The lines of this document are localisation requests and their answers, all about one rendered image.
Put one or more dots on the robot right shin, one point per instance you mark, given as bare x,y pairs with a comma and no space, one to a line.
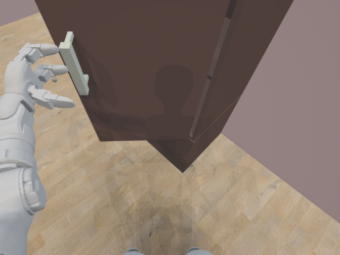
193,248

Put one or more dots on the left robot hand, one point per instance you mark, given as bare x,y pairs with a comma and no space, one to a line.
19,77

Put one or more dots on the left robot forearm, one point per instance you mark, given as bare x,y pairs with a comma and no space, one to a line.
17,137

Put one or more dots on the handle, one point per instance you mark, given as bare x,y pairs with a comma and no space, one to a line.
73,66

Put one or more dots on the left robot upper arm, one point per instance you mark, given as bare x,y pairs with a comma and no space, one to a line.
22,195

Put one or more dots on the robot left shin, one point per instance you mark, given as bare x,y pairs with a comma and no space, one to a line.
133,249

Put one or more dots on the cupboard door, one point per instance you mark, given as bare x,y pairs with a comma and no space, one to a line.
147,61

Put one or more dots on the robot shin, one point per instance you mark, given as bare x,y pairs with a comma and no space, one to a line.
193,248
133,249

